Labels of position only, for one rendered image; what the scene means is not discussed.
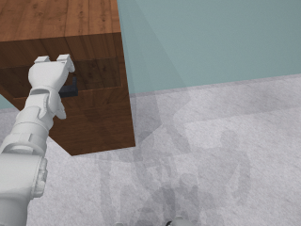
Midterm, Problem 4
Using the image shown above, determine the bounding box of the robot left hand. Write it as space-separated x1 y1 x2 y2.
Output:
28 54 75 120

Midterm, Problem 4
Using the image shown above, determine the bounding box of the right robot shin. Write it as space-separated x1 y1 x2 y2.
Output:
171 216 183 223

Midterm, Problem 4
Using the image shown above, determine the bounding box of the left robot forearm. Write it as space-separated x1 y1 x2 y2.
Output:
0 86 59 158

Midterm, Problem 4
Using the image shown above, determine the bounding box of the drawer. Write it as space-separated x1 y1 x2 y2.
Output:
0 56 121 99

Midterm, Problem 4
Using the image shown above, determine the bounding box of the handle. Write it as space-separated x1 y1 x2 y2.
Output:
58 76 78 98

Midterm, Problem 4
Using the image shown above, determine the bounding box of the left robot upper arm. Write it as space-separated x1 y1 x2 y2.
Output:
0 153 48 226

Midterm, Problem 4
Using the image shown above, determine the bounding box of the cabinet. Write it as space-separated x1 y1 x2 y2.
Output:
0 0 135 156

